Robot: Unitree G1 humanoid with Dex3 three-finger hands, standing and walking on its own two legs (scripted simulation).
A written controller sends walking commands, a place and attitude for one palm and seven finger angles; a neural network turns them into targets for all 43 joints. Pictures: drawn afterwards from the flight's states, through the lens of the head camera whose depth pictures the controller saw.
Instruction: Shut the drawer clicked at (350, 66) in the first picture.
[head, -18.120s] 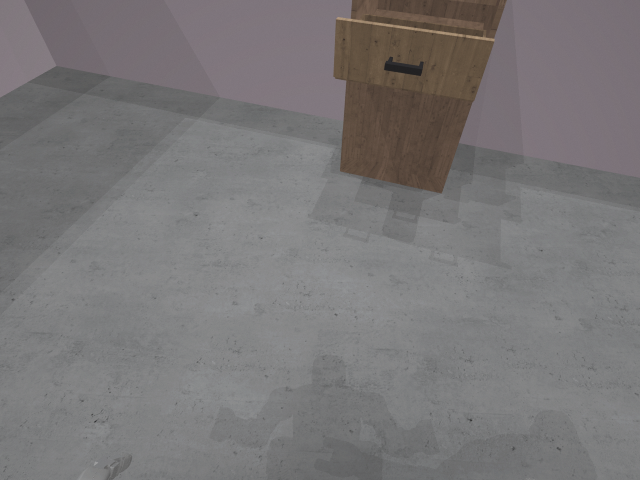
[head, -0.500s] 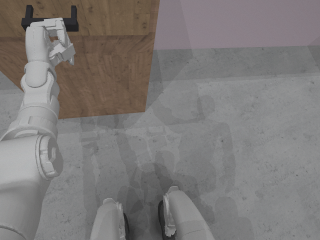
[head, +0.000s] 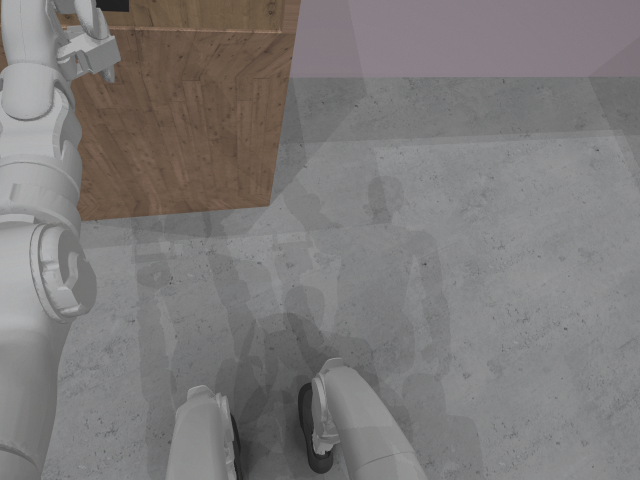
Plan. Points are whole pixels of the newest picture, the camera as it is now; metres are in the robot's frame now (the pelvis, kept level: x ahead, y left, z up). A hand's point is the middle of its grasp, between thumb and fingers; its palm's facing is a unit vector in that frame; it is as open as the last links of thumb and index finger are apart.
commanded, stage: pull the fist back off the drawer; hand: left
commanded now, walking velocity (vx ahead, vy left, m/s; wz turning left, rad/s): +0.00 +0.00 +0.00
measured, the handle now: out of the picture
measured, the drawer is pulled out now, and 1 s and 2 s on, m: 0.00 0.00 0.00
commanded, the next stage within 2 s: draw the hand back to the body in 0.68 s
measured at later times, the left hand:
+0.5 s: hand (106, 31) +0.59 +0.13 +0.08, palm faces +0.00 -1.00 -0.02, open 3.4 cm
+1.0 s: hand (78, 68) +0.52 +0.15 +0.11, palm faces -0.02 -1.00 -0.05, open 3.3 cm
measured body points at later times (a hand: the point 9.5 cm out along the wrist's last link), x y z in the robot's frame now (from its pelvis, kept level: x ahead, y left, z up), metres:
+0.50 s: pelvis +0.01 +0.01 +0.01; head +0.19 +0.02 +0.42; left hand +0.58 +0.18 +0.08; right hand -0.05 -0.24 -0.09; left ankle +0.03 +0.10 -0.61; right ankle +0.05 -0.12 -0.61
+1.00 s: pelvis +0.06 +0.00 +0.06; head +0.19 +0.00 +0.49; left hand +0.52 +0.20 +0.11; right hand +0.10 -0.25 -0.07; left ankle +0.03 +0.10 -0.61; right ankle +0.05 -0.12 -0.61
